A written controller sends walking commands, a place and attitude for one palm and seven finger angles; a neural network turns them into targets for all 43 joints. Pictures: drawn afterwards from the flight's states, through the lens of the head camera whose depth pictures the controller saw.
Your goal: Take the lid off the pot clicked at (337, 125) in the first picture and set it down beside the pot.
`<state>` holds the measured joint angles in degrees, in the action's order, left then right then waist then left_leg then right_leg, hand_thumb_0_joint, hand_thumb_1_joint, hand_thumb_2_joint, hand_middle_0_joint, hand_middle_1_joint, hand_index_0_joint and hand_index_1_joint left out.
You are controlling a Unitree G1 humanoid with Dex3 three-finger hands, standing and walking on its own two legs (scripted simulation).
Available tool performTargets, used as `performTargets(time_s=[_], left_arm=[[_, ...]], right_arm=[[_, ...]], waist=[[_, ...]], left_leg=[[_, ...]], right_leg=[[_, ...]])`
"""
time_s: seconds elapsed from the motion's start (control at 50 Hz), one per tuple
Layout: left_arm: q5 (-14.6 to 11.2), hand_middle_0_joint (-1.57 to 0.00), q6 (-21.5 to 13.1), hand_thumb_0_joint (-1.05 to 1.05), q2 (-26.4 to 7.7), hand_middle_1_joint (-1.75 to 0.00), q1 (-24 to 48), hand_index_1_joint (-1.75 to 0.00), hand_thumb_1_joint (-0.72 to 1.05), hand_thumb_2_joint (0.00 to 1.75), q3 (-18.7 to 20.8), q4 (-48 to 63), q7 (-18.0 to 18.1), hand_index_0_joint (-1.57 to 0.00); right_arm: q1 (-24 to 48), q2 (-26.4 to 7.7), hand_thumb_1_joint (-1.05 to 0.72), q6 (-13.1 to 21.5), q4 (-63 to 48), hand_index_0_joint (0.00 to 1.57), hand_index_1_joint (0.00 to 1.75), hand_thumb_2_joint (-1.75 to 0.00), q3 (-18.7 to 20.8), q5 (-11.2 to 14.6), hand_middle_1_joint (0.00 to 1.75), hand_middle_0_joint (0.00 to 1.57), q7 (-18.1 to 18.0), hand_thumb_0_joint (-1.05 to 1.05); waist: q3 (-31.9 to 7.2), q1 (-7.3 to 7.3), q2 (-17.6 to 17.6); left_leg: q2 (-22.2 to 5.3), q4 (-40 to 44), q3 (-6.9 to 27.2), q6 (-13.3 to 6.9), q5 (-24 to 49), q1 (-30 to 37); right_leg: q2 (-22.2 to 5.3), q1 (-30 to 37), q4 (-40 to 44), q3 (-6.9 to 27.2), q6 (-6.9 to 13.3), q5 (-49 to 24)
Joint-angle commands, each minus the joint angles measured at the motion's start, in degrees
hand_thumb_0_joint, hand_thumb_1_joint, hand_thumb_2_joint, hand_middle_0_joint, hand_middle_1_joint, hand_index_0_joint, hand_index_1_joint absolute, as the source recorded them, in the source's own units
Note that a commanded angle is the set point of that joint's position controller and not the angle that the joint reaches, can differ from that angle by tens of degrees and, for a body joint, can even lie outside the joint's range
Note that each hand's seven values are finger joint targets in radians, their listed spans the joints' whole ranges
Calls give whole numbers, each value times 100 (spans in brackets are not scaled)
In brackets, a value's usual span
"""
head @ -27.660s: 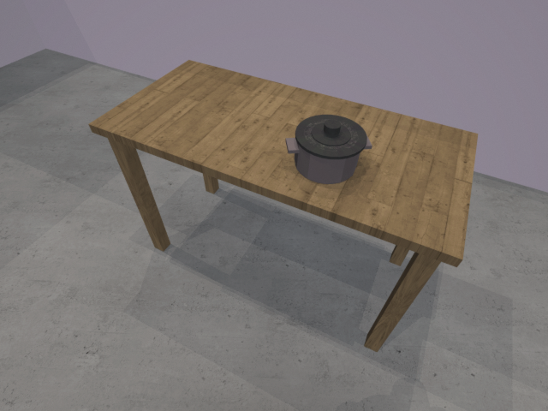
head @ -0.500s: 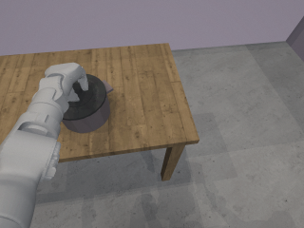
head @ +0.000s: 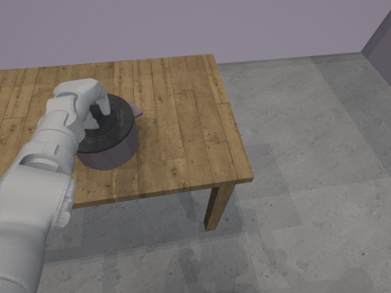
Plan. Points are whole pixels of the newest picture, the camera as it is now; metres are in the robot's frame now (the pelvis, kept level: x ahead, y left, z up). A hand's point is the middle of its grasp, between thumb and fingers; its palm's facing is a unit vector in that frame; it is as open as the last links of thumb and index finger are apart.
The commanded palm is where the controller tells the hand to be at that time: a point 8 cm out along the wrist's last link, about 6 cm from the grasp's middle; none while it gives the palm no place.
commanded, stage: lift the lid straight up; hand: left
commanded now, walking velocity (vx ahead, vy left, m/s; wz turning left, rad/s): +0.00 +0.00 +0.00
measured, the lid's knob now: (92, 114) +0.52 +0.18 +0.03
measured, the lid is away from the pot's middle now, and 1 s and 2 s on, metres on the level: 0.01 0.01 0.02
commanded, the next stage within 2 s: move the lid sideways beside the pot in 2.00 s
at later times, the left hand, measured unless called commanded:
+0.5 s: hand (83, 113) +0.49 +0.19 +0.07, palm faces -0.40 -0.07 -0.91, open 6.6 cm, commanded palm +0.51 +0.18 +0.14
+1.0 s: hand (79, 102) +0.48 +0.18 +0.11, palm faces -0.37 -0.07 -0.93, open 6.6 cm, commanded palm +0.50 +0.18 +0.18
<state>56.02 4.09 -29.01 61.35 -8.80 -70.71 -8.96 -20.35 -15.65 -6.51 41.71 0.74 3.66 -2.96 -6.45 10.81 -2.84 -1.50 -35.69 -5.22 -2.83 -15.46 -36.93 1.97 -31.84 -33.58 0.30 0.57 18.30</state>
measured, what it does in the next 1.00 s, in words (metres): stands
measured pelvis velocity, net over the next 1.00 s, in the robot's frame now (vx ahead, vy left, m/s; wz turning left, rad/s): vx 0.00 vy -0.01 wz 0.02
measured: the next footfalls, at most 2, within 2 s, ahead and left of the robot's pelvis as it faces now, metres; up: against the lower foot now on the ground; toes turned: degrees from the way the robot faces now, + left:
none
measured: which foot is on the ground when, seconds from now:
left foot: down 0.00-1.00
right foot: down 0.00-1.00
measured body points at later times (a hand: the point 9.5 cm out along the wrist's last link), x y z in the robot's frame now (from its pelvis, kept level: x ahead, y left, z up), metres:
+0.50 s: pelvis +0.01 +0.00 +0.01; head +0.08 -0.01 +0.45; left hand +0.51 +0.19 +0.12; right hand +0.00 -0.27 -0.12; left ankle +0.01 +0.09 -0.72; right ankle -0.03 -0.12 -0.72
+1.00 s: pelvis +0.00 -0.01 +0.01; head +0.06 -0.02 +0.46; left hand +0.50 +0.18 +0.16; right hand +0.05 -0.28 -0.12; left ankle +0.01 +0.09 -0.72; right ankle -0.03 -0.12 -0.72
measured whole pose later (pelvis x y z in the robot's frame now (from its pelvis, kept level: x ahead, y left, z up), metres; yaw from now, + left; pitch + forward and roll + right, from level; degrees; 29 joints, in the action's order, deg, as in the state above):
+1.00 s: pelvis +0.00 -0.01 +0.01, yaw +1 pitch +11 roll +0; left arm 53.4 7.5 -27.2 59.7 -11.8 -62.3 -14.0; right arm -16.8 -15.9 -3.8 42.0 0.6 4.3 -3.3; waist -5.1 8.0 -3.5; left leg -0.3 -28.8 -4.4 -2.4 -12.9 -27.1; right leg 1.1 -22.3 -27.8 -0.4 0.9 16.7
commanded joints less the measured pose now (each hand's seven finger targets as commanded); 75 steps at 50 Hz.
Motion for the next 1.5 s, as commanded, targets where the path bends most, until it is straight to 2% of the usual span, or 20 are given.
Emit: performTargets(time_s=[0.0, 0.08, 0.12, 0.16, 0.24, 0.26, 0.32, 0.36, 0.42, 0.5, 0.64, 0.74, 0.84, 1.02, 1.04, 1.1, 1.28, 1.32, 1.38, 1.48], left_arm=[[136, -90, 113, 0, -1518, -106, 2655, -104, 87, 64, 222, 905, 258, -92], [77, -91, 110, 0, -1344, -107, 2929, -104, 87, 65, 123, 1296, 277, -93], [77, -91, 64, 0, -1858, -107, 2961, -104, 87, 65, 540, 1473, 298, -93], [23, -91, 105, 0, -1285, -107, 3086, -104, 87, 65, 87, 1512, 268, -93], [27, -91, 70, 0, -1793, -107, 3296, -104, 87, 65, 412, 1682, 268, -93], [-17, -91, 109, 0, -1435, -107, 3293, -104, 87, 65, 131, 1584, 246, -93], [36, -91, -36, 0, -1836, -107, 3374, -104, 87, 65, 511, 2239, 257, -93], [4, -91, 27, 0, -1386, -107, 3257, -104, 87, 65, 205, 2036, 247, -93], [-65, -91, 78, 0, -1588, -107, 3076, -104, 87, 65, 405, 1899, 234, -93], [-119, -91, 179, 0, -1143, -107, 3280, -104, 87, 65, 29, 1976, 161, -93], [-154, -91, 101, 0, -1331, -107, 3321, -104, 87, 65, 190, 2371, 27, -93], [-165, -91, 309, 0, -1407, -107, 3195, -104, 87, 65, 183, 1835, 31, -93], [-180, -91, 278, 0, -1643, -107, 3617, -104, 87, 65, 304, 2406, -58, -93], [-282, -91, 373, 0, -1293, -107, 3401, -104, 87, 65, 45, 2173, -282, -93], [-206, -91, 367, 0, -1684, -107, 3387, -104, 87, 65, 297, 2221, -286, -93], [-203, -91, 372, 0, -1453, -107, 3605, -104, 87, 65, 23, 2245, -372, -93], [-248, -91, 229, 0, -1834, -107, 3883, -104, 87, 65, 300, 2658, -465, -93], [-225, -91, 176, 0, -1766, -107, 3791, -104, 87, 65, 301, 2763, -488, -93], [-277, -91, 326, 0, -1368, -107, 3836, -104, 87, 65, -8, 2471, -505, -93], [-238, -91, 383, 0, -1468, -107, 4048, -104, 87, 65, 33, 2512, -592, -93]], right_arm=[[-716, -1008, -90, 91, -284, 20, 30, -90, 331, -34, 30, 20, -82, 0], [-691, -953, -90, 107, -263, 20, 30, -90, 359, -55, 30, 20, -56, 0], [-670, -969, -90, 126, -305, 20, 30, -90, 356, -44, 30, 20, -89, 0], [-665, -934, -90, 153, -256, 20, 30, -90, 367, -50, 30, 20, -62, 0], [-664, -984, -90, 205, -213, 20, 30, -90, 348, -21, 30, 20, -110, 0], [-639, -942, -90, 220, -196, 20, 30, -90, 336, -11, 30, 20, -96, 0], [-604, -913, -90, 295, -260, 20, 30, -90, 359, -31, 30, 20, -119, 0], [-633, -906, -90, 297, -175, 20, 30, -90, 397, -42, 30, 20, -72, 0], [-535, -935, -90, 288, -211, 20, 30, -90, 376, -26, 30, 20, -59, 0], [-484, -930, -90, 304, -148, 20, 30, -90, 391, -14, 30, 20, -16, 0], [-350, -917, -90, 338, -227, 20, 30, -90, 382, -31, 30, 20, -29, 0], [-176, -963, -90, 280, -253, 20, 30, -90, 289, 25, 30, 20, -52, 0], [-108, -925, -90, 383, -349, 20, 30, -90, 279, 20, 30, 20, -101, 0], [82, -895, -90, 389, -415, 20, 30, -90, 236, 44, 30, 20, -93, 0], [47, -949, -90, 369, -413, 20, 30, -90, 240, 41, 30, 20, -106, 0], [120, -931, -90, 393, -413, 20, 30, -90, 219, 77, 30, 20, -142, 0], [84, -940, -90, 489, -434, 20, 30, -90, 235, 53, 30, 20, -111, 0], [124, -908, -90, 505, -499, 20, 30, -90, 238, 38, 30, 20, -102, 0], [121, -917, -90, 477, -434, 20, 30, -90, 250, 47, 30, 20, -38, 0], [149, -929, -90, 496, -438, 20, 30, -90, 240, 46, 30, 20, -32, 0]], waist=[[-2260, -32, -43], [-2513, -46, -289], [-2745, -115, -116], [-2599, -29, -307], [-2639, -36, -300], [-2450, -15, -408], [-3102, -157, -527], [-2810, -70, -455], [-2702, -155, -275], [-2481, -87, -336], [-2823, -176, -177], [-2225, -188, 103], [-2753, -228, -57], [-2228, -270, 85], [-2452, -307, 192], [-2214, -228, 185], [-2532, -316, -28], [-2704, -352, -147], [-2252, -289, -161], [-2449, -304, 6]], left_leg=[[127, 10, 351, -152, 1844, 2297], [98, 11, 364, -147, 2164, 2665], [110, 32, 392, -179, 2333, 2711], [108, 76, 381, -170, 2347, 2867], [134, 161, 399, -199, 2228, 2928], [110, 198, 406, -175, 2268, 2937], [104, 157, 491, -180, 2947, 3418], [73, 168, 498, -165, 3012, 3512], [128, 219, 457, -175, 2857, 3270], [87, 260, 493, -164, 2829, 3430], [132, 271, 519, -192, 3198, 3700], [182, 455, 418, -187, 2365, 3095], [199, 445, 438, -223, 2520, 3432], [219, 548, 386, -229, 2318, 3098], [236, 562, 413, -235, 2270, 3161], [238, 614, 397, -252, 2040, 3151], [247, 612, 473, -244, 2440, 3508], [237, 567, 522, -237, 2878, 3671], [204, 610, 540, -207, 2656, 3645], [224, 642, 577, -211, 2567, 3736]], right_leg=[[153, 114, 364, -145, 106, -1949], [151, 221, 399, -148, 115, -2192], [145, 465, 423, -98, 118, -2403], [158, 359, 479, -131, 110, -2398], [151, 471, 556, -89, 106, -2392], [139, 398, 552, -139, 119, -2329], [142, 611, 544, -91, 140, -2737], [169, 383, 585, -162, 104, -2606], [143, 584, 620, -122, 131, -2716], [128, 447, 653, -191, 112, -2581], [114, 728, 668, -126, 91, -2928], [69, 841, 727, -116, 107, -2640], [27, 1162, 744, -41, 91, -2898], [-33, 1253, 825, -72, 90, -2886], [-14, 1390, 829, -43, 77, -2901], [-22, 1241, 897, -64, 65, -2702], [-22, 1341, 879, -72, 87, -2878], [-23, 1313, 853, -72, 111, -3022], [-4, 1013, 886, -162, 101, -2637], [8, 1046, 902, -154, 91, -2587]])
